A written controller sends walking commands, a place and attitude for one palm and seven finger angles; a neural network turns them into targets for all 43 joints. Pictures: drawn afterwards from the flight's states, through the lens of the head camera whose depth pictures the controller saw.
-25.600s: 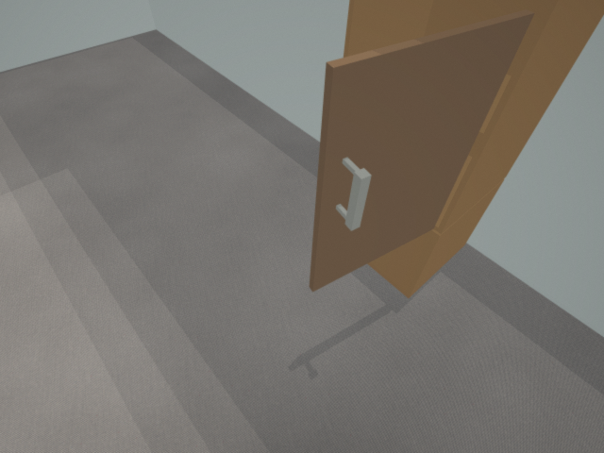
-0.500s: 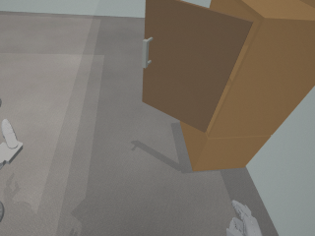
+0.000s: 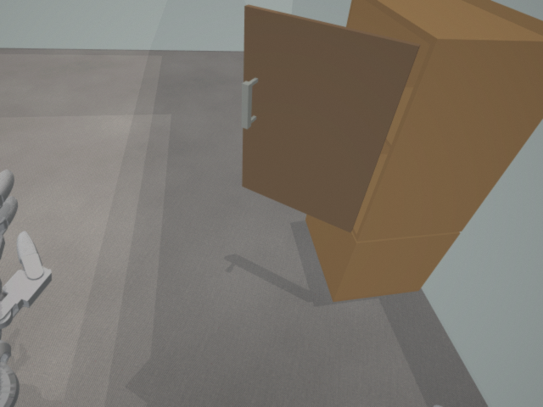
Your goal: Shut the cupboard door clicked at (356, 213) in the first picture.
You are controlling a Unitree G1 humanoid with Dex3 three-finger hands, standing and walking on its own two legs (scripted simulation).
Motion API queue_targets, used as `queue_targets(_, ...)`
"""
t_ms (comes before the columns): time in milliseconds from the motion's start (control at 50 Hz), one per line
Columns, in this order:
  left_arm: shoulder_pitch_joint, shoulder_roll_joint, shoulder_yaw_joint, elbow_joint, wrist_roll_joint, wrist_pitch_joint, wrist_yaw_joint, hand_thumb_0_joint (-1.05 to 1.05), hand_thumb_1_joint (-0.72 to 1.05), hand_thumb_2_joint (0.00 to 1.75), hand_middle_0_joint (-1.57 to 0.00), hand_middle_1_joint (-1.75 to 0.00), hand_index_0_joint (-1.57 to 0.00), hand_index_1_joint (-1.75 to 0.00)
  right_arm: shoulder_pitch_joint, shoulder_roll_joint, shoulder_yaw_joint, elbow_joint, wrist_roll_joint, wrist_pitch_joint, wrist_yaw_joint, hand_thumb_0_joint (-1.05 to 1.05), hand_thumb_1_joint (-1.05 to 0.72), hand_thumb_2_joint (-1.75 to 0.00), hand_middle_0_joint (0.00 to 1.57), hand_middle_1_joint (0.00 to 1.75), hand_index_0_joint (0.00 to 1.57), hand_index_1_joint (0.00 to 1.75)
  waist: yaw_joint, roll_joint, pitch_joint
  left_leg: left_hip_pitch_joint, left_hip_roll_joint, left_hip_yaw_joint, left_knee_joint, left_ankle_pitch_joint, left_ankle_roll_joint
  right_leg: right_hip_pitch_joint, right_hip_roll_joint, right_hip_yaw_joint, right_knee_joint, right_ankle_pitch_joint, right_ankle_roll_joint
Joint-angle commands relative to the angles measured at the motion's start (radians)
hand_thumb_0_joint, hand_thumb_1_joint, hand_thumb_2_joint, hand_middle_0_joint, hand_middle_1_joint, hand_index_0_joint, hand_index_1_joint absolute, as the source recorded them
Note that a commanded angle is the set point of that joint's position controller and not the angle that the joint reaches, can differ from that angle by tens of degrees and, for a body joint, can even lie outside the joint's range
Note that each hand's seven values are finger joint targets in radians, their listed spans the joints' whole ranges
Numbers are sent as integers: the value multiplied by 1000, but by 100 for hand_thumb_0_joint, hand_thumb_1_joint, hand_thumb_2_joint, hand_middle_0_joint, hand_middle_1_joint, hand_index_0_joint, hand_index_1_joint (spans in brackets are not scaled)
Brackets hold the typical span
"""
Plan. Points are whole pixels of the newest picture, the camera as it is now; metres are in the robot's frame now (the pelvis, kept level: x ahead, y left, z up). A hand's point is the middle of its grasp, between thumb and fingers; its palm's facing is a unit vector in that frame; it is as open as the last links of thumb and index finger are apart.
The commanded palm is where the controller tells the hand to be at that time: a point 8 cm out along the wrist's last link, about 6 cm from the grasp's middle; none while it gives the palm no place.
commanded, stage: stop stepping back and stand still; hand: left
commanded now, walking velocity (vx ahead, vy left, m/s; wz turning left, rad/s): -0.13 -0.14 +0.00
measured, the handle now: (250, 103) +0.90 +0.09 +0.03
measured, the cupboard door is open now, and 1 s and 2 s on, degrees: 51 51 51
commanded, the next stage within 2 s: let the arm hang, fingers relaxed in 0.48 s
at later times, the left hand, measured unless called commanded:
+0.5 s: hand (57, 277) +0.21 +0.25 +0.16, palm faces +0.39 -0.81 -0.44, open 7.4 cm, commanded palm +0.16 +0.29 +0.20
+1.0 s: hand out of the picture -0.05 +0.22 -0.17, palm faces +0.02 -0.99 -0.17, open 7.0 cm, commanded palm none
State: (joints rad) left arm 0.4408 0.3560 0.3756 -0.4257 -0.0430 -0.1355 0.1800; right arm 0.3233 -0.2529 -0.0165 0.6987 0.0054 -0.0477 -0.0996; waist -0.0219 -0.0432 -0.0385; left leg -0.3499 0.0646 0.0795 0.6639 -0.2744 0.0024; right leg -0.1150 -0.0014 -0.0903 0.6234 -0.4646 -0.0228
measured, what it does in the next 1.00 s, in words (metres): stands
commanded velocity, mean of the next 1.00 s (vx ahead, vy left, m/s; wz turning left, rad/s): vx -0.02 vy -0.02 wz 0.00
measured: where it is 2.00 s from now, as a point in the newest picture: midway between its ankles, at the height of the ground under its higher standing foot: outside the picture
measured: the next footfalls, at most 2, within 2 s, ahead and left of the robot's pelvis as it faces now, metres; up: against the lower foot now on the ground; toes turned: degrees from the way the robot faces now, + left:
none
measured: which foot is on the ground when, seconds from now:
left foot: down 0.00-1.00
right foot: down 0.00-1.00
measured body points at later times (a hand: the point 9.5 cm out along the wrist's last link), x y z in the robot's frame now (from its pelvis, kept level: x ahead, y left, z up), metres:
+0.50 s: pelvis +0.01 -0.01 +0.01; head +0.01 +0.00 +0.46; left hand +0.19 +0.29 +0.19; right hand +0.17 -0.26 -0.07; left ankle +0.05 +0.12 -0.72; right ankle -0.06 -0.10 -0.72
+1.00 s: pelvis -0.04 +0.03 +0.01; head +0.00 +0.07 +0.46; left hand -0.05 +0.27 -0.15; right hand -0.04 -0.20 -0.13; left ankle +0.04 +0.12 -0.72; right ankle -0.06 -0.10 -0.72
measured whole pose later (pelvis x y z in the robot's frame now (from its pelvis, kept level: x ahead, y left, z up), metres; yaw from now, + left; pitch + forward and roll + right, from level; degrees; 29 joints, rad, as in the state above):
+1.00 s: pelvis -0.04 +0.03 +0.01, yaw +1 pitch +0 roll -2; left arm 0.36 0.22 0.02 0.95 0.02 0.06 0.01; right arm 0.33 -0.15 0.03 0.98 -0.02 0.05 -0.01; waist 0.00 -0.04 0.08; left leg -0.37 0.03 0.08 0.53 -0.15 0.05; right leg -0.18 -0.02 -0.08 0.50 -0.31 0.00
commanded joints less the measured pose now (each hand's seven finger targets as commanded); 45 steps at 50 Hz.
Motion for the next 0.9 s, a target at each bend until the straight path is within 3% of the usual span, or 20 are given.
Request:
queue_targets(0,-38,307,191,-429,-5,-133,3,0,90,90,-20,-30,-20,-30,-170,-62,-10,-210,-17,-101,11,0,-90,-90,20,30,20,30,7,333,-7,230,218,-400,-355,206,127,-267,8,75,89,31,19)
queue_targets(40,-17,311,222,-440,-11,-132,2,0,90,90,-20,-30,-20,-30,-171,-64,-14,-204,-20,-113,25,0,-90,-90,20,30,20,30,17,274,-4,135,218,-324,-378,139,101,-184,7,74,47,29,24)
queue_targets(80,68,315,259,-411,-16,-133,3,0,90,90,-20,-30,-20,-30,-155,-69,-18,-201,-12,-122,36,0,-90,-90,20,30,20,30,22,279,-55,180,179,-197,-307,236,61,-133,16,45,-116,132,26)
queue_targets(120,140,275,244,-364,-25,-123,-2,0,90,90,-20,-30,-20,-30,-143,-66,-23,-214,0,-115,44,0,-90,-90,20,30,20,30,12,230,-116,176,143,-108,-233,312,33,-56,8,58,-190,303,29)
queue_targets(220,226,243,218,-240,-40,-75,-6,0,90,90,-20,-30,-20,-30,-127,-65,-32,-225,16,-61,47,0,-90,-90,20,30,20,30,-7,15,-230,181,80,-18,-92,510,5,33,-74,137,-135,870,19)
queue_targets(280,193,256,205,-224,-36,-55,-3,0,90,90,-20,-30,-20,-30,-152,-63,-23,-231,21,-43,34,0,-90,-90,20,30,20,30,-5,11,-215,186,62,-6,-101,491,12,20,-89,131,-130,935,30)
queue_targets(380,91,292,192,-287,-19,-59,5,0,90,90,-20,-30,-20,-30,-188,-52,-9,-241,20,-29,13,0,-90,-90,20,30,20,30,4,17,-153,164,40,-6,-103,416,19,-10,-102,136,-165,893,46)
queue_targets(420,67,269,167,-294,-14,-65,8,0,90,90,-20,-30,-20,-30,-191,-44,-5,-241,21,-29,10,0,-90,-90,20,30,20,30,5,31,-126,163,29,-4,-108,377,20,-26,-106,144,-178,857,41)
queue_targets(480,43,298,189,-314,-6,-72,16,0,90,90,-20,-30,-20,-30,-196,-53,-10,-241,18,-30,6,0,-90,-90,20,30,20,30,10,113,-94,160,25,-10,-118,319,18,-61,-108,154,-212,738,46)
queue_targets(540,53,259,163,-259,-7,-77,15,0,90,90,-20,-30,-20,-30,-190,-52,-9,-240,18,-27,9,0,-90,-90,20,30,20,30,9,124,-36,138,26,-26,-140,239,16,-106,-95,157,-254,552,36)
queue_targets(560,7,89,-278,482,59,77,-135,0,90,90,-20,-30,-20,-30,-271,-252,-43,-98,13,-77,101,0,-90,-90,20,30,20,30,-10,144,75,56,61,-50,-36,343,22,-192,-164,74,-125,621,-5)
queue_targets(580,4,58,-273,516,57,145,-165,0,90,90,-20,-30,-20,-30,-197,-207,-58,-74,7,-45,102,0,-90,-90,20,30,20,30,-4,131,-8,88,70,-59,-84,262,23,-182,-134,133,-166,509,-7)
queue_targets(600,3,37,-276,528,52,160,-177,0,90,90,-20,-30,-20,-30,-182,-190,-43,-82,6,-25,98,0,-90,-90,20,30,20,30,5,148,35,47,82,-69,-108,175,24,-196,-125,108,-175,370,2)
queue_targets(620,-22,1,-288,580,53,156,-183,0,90,90,-20,-30,-20,-30,-169,-159,-27,-66,-3,-7,100,0,-90,-90,20,30,20,30,19,117,39,-2,95,-98,-129,96,33,-212,-108,90,-159,244,0)
queue_targets(660,-95,7,-304,682,61,156,-189,0,90,90,-20,-30,-20,-30,-173,-158,-12,-59,-17,21,103,0,-90,-90,20,30,20,30,21,-1,105,-77,88,-150,-185,-28,43,-219,-84,77,-176,76,-10)
queue_targets(720,-137,11,-323,847,65,155,-183,0,90,90,-20,-30,-20,-30,-152,-141,-4,-29,-34,42,99,0,-90,-90,20,30,20,30,12,-145,105,-23,48,-145,-170,-26,38,-243,-110,132,-238,6,-32)
queue_targets(760,-167,16,-332,956,65,157,-173,0,90,90,-20,-30,-20,-30,-120,-133,-5,13,-39,57,97,0,-90,-90,20,30,20,30,-4,-166,83,70,18,-110,-120,23,29,-284,-136,161,-269,6,-56)
queue_targets(800,-174,12,-339,1041,60,160,-166,0,90,90,-20,-30,-20,-30,-91,-119,-2,55,-38,63,96,0,-90,-90,20,30,20,30,-14,-26,57,108,26,-113,-146,57,27,-263,-125,147,-244,26,-54)
queue_targets(860,-94,-20,-343,1187,56,156,-163,0,90,90,-20,-30,-20,-30,-85,-109,-1,124,-37,56,88,0,-90,-90,20,30,20,30,18,196,22,60,58,-166,-285,-4,42,-130,-68,112,-186,113,-21)
queue_targets(880,-69,-15,-340,1228,57,155,-162,0,90,90,-20,-30,-20,-30,-76,-115,-3,139,-32,56,84,0,-90,-90,20,30,20,30,25,224,18,54,66,-183,-316,-24,45,-98,-58,97,-177,131,-19)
